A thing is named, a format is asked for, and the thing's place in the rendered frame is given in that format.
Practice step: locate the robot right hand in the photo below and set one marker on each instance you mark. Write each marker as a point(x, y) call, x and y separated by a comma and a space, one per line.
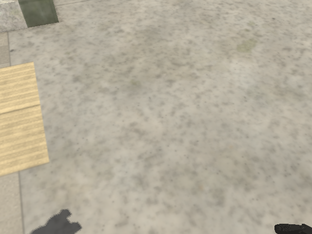
point(285, 228)

